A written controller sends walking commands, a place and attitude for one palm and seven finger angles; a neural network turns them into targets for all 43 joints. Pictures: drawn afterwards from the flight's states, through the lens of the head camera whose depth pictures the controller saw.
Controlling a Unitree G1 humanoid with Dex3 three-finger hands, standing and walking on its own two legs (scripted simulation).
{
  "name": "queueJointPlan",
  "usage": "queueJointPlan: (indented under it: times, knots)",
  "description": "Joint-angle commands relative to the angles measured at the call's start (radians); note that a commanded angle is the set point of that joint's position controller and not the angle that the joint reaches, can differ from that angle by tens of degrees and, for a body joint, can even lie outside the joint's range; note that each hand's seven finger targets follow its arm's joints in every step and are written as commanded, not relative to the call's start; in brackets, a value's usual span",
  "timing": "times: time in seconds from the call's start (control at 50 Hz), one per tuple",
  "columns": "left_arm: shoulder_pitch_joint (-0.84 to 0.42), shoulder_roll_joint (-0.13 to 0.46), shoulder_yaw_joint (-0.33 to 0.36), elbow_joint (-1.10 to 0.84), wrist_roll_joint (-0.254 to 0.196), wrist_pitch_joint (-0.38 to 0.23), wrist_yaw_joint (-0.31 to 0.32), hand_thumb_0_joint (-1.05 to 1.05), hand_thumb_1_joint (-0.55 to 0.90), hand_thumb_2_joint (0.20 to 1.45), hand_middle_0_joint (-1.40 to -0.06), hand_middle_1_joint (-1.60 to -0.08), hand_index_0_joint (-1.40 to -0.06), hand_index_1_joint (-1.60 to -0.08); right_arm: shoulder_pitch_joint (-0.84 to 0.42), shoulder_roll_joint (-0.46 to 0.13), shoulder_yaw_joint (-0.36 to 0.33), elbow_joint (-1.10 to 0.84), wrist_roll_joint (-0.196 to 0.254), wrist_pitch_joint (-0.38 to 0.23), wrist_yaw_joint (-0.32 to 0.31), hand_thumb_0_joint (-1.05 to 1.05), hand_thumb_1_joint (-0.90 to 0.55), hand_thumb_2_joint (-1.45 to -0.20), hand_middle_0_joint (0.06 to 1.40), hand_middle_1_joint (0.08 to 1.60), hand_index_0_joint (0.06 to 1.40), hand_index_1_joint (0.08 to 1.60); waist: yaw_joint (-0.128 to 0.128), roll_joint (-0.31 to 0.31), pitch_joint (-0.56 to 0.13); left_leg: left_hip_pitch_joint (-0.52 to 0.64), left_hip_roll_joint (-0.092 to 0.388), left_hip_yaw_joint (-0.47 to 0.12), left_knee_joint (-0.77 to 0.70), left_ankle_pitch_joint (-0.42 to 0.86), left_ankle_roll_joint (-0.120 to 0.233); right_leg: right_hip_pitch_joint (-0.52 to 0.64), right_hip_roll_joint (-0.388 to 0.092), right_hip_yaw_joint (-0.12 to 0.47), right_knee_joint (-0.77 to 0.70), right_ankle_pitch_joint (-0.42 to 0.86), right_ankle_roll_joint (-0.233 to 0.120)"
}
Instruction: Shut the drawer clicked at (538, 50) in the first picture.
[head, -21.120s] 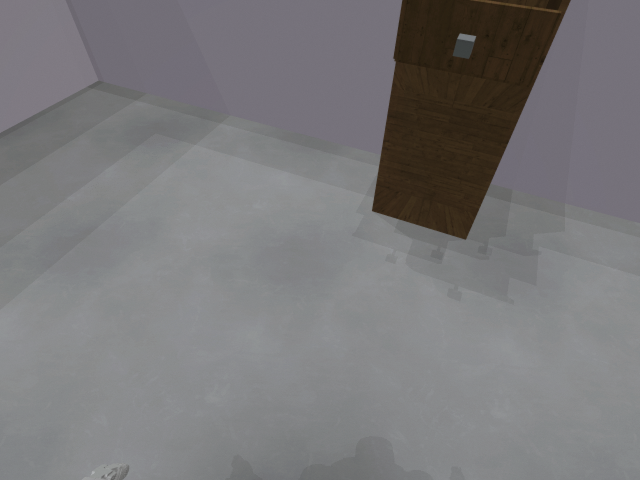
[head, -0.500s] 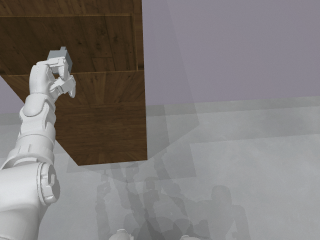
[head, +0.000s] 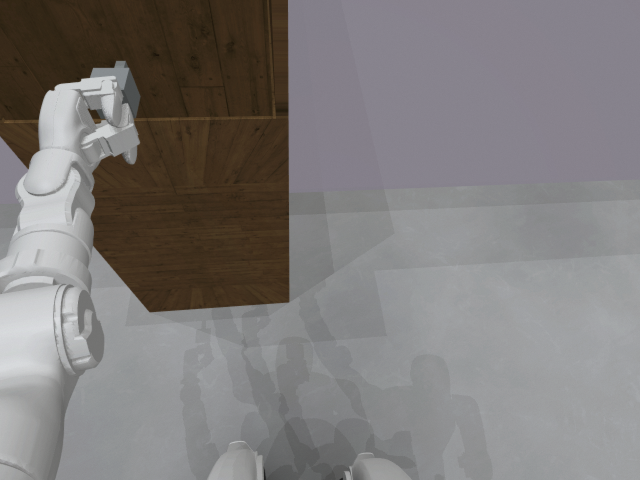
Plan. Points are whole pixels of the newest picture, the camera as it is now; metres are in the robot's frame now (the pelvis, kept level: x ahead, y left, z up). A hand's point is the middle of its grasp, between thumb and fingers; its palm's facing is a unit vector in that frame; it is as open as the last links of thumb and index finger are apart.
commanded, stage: pull the fist back off the drawer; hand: left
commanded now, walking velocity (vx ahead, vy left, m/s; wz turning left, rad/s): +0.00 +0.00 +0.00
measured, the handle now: (117, 83) +0.59 +0.22 +0.13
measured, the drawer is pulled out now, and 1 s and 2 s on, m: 0.00 0.00 0.00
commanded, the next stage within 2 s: draw the hand back to the body in 0.64 s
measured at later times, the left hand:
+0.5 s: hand (139, 129) +0.50 +0.18 +0.13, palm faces +0.02 -1.00 +0.00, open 3.3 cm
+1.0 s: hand (107, 167) +0.44 +0.20 +0.14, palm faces +0.02 -1.00 +0.00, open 3.3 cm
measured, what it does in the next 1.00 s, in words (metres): stands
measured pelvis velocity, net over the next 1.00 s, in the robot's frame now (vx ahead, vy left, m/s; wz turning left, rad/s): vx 0.04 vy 0.00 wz -0.03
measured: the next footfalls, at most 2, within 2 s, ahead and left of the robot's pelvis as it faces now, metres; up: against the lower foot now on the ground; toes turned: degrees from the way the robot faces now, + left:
none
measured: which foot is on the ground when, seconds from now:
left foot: down 0.00-1.00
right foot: down 0.00-1.00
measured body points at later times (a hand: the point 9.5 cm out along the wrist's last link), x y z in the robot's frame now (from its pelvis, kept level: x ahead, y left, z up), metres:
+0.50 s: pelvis +0.01 +0.01 +0.00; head +0.08 +0.02 +0.45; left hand +0.50 +0.23 +0.13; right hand +0.00 -0.25 -0.11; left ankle +0.06 +0.12 -0.70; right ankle -0.01 -0.12 -0.70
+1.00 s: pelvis +0.04 +0.00 +0.02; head +0.06 -0.01 +0.47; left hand +0.43 +0.25 +0.14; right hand +0.14 -0.27 -0.09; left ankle +0.06 +0.12 -0.70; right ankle -0.01 -0.12 -0.70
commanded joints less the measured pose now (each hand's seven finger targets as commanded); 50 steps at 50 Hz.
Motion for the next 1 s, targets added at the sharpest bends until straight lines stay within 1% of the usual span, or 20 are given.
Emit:
queueJointPlan:
  times: [0.0,0.1,0.16,0.22,0.26,0.32,0.4,0.46,0.48,0.54,0.6,0.64,0.66,0.7,0.74,0.82,0.86,0.92,0.96,0.98]
  knots:
    - [-0.657,0.192,0.012,-0.273,-0.014,-0.082,0.030,0.000,0.900,0.900,-1.400,-1.600,-1.400,-1.600,0.152,-0.175,-0.058,-0.045,0.003,-0.031,-0.012,0.000,-0.900,-0.900,0.200,0.300,0.200,0.300,-0.089,0.112,-0.395,0.443,-0.025,-0.033,-0.083,0.010,0.041,-0.099,0.028,0.047,-0.155,0.069,0.008]
    - [-0.640,0.182,0.016,-0.270,-0.007,-0.081,0.043,0.000,0.900,0.900,-1.400,-1.600,-1.400,-1.600,0.153,-0.175,-0.061,-0.049,-0.002,-0.031,-0.004,0.000,-0.900,-0.900,0.200,0.300,0.200,0.300,-0.082,0.098,-0.379,0.426,-0.029,-0.035,-0.087,-0.015,0.039,-0.102,0.028,0.042,-0.152,0.052,0.006]
    - [-0.627,0.193,0.036,-0.295,-0.002,-0.085,0.046,0.000,0.900,0.900,-1.400,-1.600,-1.400,-1.600,0.158,-0.174,-0.066,-0.055,-0.008,-0.027,0.001,0.000,-0.900,-0.900,0.200,0.300,0.200,0.300,-0.068,0.110,-0.406,0.447,-0.032,-0.035,-0.082,0.018,0.041,-0.086,0.029,0.041,-0.147,0.073,0.002]
    - [-0.592,0.164,0.024,-0.302,-0.003,-0.082,0.044,0.000,0.900,0.900,-1.400,-1.600,-1.400,-1.600,0.153,-0.170,-0.067,-0.063,-0.007,-0.023,0.006,0.000,-0.900,-0.900,0.200,0.300,0.200,0.300,-0.061,0.115,-0.400,0.465,-0.029,-0.038,-0.090,0.023,0.036,-0.099,0.031,0.031,-0.145,0.072,0.001]
    - [-0.539,0.142,0.024,-0.324,-0.008,-0.089,0.044,0.000,0.900,0.900,-1.400,-1.600,-1.400,-1.600,0.147,-0.166,-0.070,-0.077,-0.009,-0.019,0.011,0.000,-0.900,-0.900,0.200,0.300,0.200,0.300,-0.042,0.119,-0.408,0.479,-0.031,-0.035,-0.091,0.043,0.035,-0.082,0.034,0.027,-0.142,0.084,-0.004]
    - [-0.471,0.172,0.061,-0.333,-0.014,-0.086,0.047,0.000,0.900,0.900,-1.400,-1.600,-1.400,-1.600,0.139,-0.167,-0.072,-0.088,-0.005,-0.011,0.013,0.000,-0.900,-0.900,0.200,0.300,0.200,0.300,-0.019,0.088,-0.405,0.467,-0.029,-0.028,-0.098,0.049,0.036,-0.052,0.036,0.026,-0.146,0.091,-0.002]
    - [-0.391,0.128,0.041,-0.408,-0.015,-0.100,0.046,0.000,0.900,0.900,-1.400,-1.600,-1.400,-1.600,0.121,-0.156,-0.075,-0.112,-0.002,-0.001,0.018,0.000,-0.900,-0.900,0.200,0.300,0.200,0.300,0.007,0.115,-0.428,0.513,-0.029,-0.021,-0.098,0.121,0.033,-0.024,0.039,0.020,-0.135,0.144,-0.007]
    - [-0.288,0.116,0.054,-0.442,-0.021,-0.097,0.051,0.000,0.900,0.900,-1.400,-1.600,-1.400,-1.600,0.112,-0.150,-0.079,-0.126,0.000,0.009,0.021,0.000,-0.900,-0.900,0.200,0.300,0.200,0.300,0.033,0.100,-0.436,0.531,-0.029,-0.014,-0.095,0.180,0.033,0.015,0.042,0.015,-0.129,0.198,-0.011]
    - [-0.237,0.093,0.044,-0.445,-0.023,-0.087,0.051,0.000,0.900,0.900,-1.400,-1.600,-1.400,-1.600,0.102,-0.147,-0.079,-0.136,0.005,0.013,0.025,0.000,-0.900,-0.900,0.200,0.300,0.200,0.300,0.039,0.080,-0.428,0.527,-0.029,-0.009,-0.102,0.186,0.032,0.022,0.042,0.013,-0.129,0.210,-0.008]
    - [-0.133,0.120,0.082,-0.456,-0.035,-0.047,0.055,0.000,0.900,0.900,-1.400,-1.600,-1.400,-1.600,0.085,-0.147,-0.078,-0.161,0.012,0.029,0.024,0.000,-0.900,-0.900,0.200,0.300,0.200,0.300,0.063,0.025,-0.370,0.466,-0.035,0.015,-0.115,0.194,0.038,0.085,0.040,0.017,-0.139,0.260,-0.004]
    - [-0.191,0.093,0.052,-0.475,-0.029,-0.030,0.064,0.000,0.900,0.900,-1.400,-1.600,-1.400,-1.600,0.076,-0.140,-0.076,-0.162,0.014,0.038,0.020,0.000,-0.900,-0.900,0.200,0.300,0.200,0.300,0.038,-0.010,-0.308,0.447,-0.039,0.021,-0.117,0.185,0.046,0.081,0.036,0.024,-0.149,0.279,0.004]
    - [-0.187,0.108,0.069,-0.526,-0.033,-0.039,0.069,0.000,0.900,0.900,-1.400,-1.600,-1.400,-1.600,0.069,-0.140,-0.079,-0.170,0.015,0.039,0.017,0.000,-0.900,-0.900,0.200,0.300,0.200,0.300,0.045,-0.003,-0.339,0.471,-0.040,0.023,-0.119,0.203,0.045,0.104,0.035,0.029,-0.150,0.300,0.003]
    - [-0.190,0.125,0.080,-0.572,-0.035,-0.055,0.071,0.000,0.900,0.900,-1.400,-1.600,-1.400,-1.600,0.063,-0.139,-0.079,-0.175,0.012,0.040,0.015,0.000,-0.900,-0.900,0.200,0.300,0.200,0.300,0.055,0.029,-0.368,0.496,-0.042,0.024,-0.111,0.234,0.044,0.124,0.035,0.035,-0.144,0.326,-0.002]
    - [-0.192,0.104,0.068,-0.603,-0.041,-0.072,0.064,0.000,0.900,0.900,-1.400,-1.600,-1.400,-1.600,0.055,-0.132,-0.080,-0.169,0.015,0.035,0.014,0.000,-0.900,-0.900,0.200,0.300,0.200,0.300,0.048,0.045,-0.402,0.539,-0.042,0.027,-0.100,0.281,0.042,0.126,0.034,0.037,-0.139,0.373,0.001]
    - [-0.123,0.079,0.052,-0.636,-0.047,-0.077,0.046,0.000,0.900,0.900,-1.400,-1.600,-1.400,-1.600,0.039,-0.127,-0.080,-0.179,0.018,0.034,0.016,0.000,-0.900,-0.900,0.200,0.300,0.200,0.300,0.066,0.072,-0.427,0.561,-0.046,0.029,-0.099,0.309,0.040,0.150,0.034,0.038,-0.136,0.404,-0.003]
    - [0.118,0.066,0.052,-0.729,-0.084,-0.021,-0.002,0.000,0.900,0.900,-1.400,-1.600,-1.400,-1.600,-0.009,-0.124,-0.079,-0.224,0.033,0.040,0.017,0.000,-0.900,-0.900,0.200,0.300,0.200,0.300,0.110,0.051,-0.435,0.564,-0.051,0.043,-0.117,0.372,0.045,0.248,0.029,0.038,-0.145,0.510,-0.004]
    - [0.210,0.026,0.029,-0.788,-0.114,0.024,-0.024,0.000,0.900,0.900,-1.400,-1.600,-1.400,-1.600,-0.038,-0.118,-0.076,-0.249,0.042,0.039,0.015,0.000,-0.900,-0.900,0.200,0.300,0.200,0.300,0.118,0.035,-0.398,0.556,-0.056,0.052,-0.128,0.382,0.050,0.283,0.026,0.036,-0.161,0.546,-0.003]
    - [0.247,0.036,0.043,-0.870,-0.148,0.086,-0.028,0.000,0.900,0.900,-1.400,-1.600,-1.400,-1.600,-0.074,-0.119,-0.073,-0.264,0.052,0.037,0.005,0.000,-0.900,-0.900,0.200,0.300,0.200,0.300,0.118,-0.028,-0.313,0.530,-0.058,0.053,-0.162,0.326,0.053,0.296,0.023,0.031,-0.192,0.541,0.006]
    - [0.284,0.054,0.065,-0.978,-0.160,0.097,-0.019,0.000,0.900,0.900,-1.400,-1.600,-1.400,-1.600,-0.100,-0.117,-0.071,-0.280,0.053,0.027,-0.002,0.000,-0.900,-0.900,0.200,0.300,0.200,0.300,0.128,-0.027,-0.313,0.548,-0.061,0.056,-0.172,0.323,0.056,0.323,0.021,0.034,-0.201,0.538,0.006]
    - [0.306,0.031,0.049,-1.031,-0.159,0.098,-0.016,0.000,0.900,0.900,-1.400,-1.600,-1.400,-1.600,-0.118,-0.109,-0.068,-0.286,0.054,0.021,-0.004,0.000,-0.900,-0.900,0.200,0.300,0.200,0.300,0.133,0.025,-0.330,0.579,-0.062,0.056,-0.177,0.347,0.055,0.326,0.018,0.038,-0.199,0.555,0.004]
